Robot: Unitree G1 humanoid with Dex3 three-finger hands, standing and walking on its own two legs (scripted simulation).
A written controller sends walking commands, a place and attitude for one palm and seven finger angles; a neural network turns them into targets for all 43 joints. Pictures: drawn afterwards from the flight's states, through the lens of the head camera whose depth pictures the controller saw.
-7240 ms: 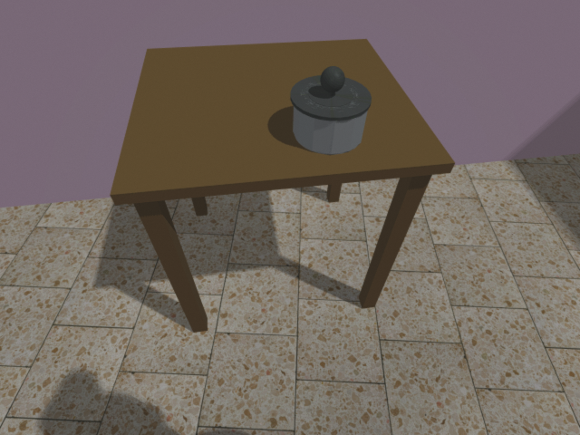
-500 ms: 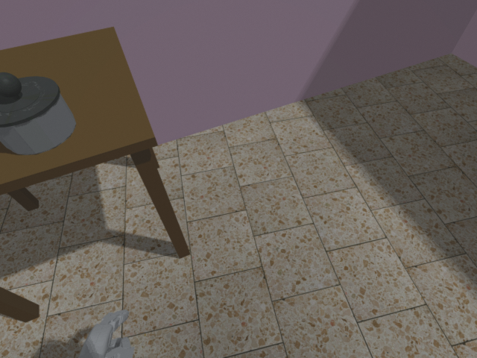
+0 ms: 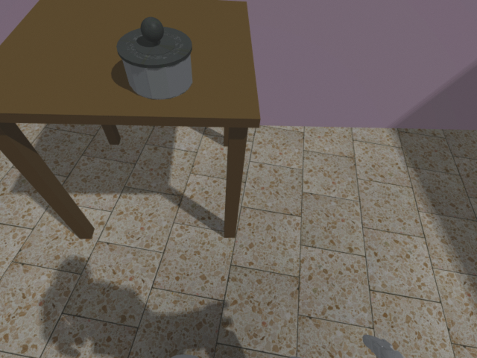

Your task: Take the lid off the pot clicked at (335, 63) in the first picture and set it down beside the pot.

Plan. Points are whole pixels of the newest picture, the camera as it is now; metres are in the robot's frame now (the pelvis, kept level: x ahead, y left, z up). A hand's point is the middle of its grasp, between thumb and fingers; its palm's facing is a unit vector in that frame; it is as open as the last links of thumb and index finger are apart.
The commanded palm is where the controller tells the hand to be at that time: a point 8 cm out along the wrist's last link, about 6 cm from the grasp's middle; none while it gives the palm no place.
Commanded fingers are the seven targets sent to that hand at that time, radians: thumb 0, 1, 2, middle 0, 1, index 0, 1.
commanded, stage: turn to face it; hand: left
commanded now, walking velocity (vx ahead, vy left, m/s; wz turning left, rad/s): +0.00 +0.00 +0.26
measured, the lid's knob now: (152, 29) +0.76 +0.29 +0.12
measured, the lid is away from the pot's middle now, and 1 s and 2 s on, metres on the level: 0.01 0.01 0.01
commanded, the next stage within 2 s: take the last steps up to it in 0.14 s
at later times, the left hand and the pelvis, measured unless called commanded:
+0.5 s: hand out of the picture +0.05 +0.16 -0.13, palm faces +0.17 -0.95 -0.27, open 7.4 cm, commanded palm none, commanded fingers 0.00 0.90 0.90 -0.20 -0.30 -0.20 -0.30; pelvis +0.03 -0.03 +0.02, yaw +8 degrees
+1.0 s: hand out of the picture +0.04 +0.20 -0.16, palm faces +0.28 -0.94 -0.18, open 7.4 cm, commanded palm none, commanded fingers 0.00 0.90 0.90 -0.20 -0.30 -0.20 -0.30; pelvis +0.17 +0.07 +0.00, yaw +10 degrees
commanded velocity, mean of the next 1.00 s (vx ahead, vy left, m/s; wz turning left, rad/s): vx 0.22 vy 0.05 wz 0.12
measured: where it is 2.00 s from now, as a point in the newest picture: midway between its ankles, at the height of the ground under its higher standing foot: (194, 345)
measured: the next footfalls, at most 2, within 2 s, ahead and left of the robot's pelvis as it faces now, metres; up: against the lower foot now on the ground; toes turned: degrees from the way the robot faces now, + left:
right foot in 0.38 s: +0.07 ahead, -0.12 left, +0.00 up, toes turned +2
left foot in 0.92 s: +0.22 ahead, +0.18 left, +0.00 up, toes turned +17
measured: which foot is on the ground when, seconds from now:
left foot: down 0.00-0.38, up 0.40-0.90, down 0.92-1.00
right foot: up 0.00-0.36, down 0.38-0.92, up 0.94-1.00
